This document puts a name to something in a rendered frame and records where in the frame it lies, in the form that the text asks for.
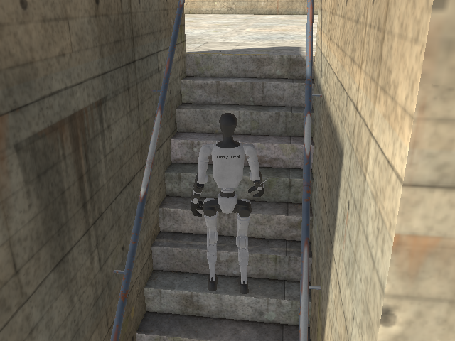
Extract stairs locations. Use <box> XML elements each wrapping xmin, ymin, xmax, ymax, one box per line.
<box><xmin>136</xmin><ymin>54</ymin><xmax>315</xmax><ymax>341</ymax></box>

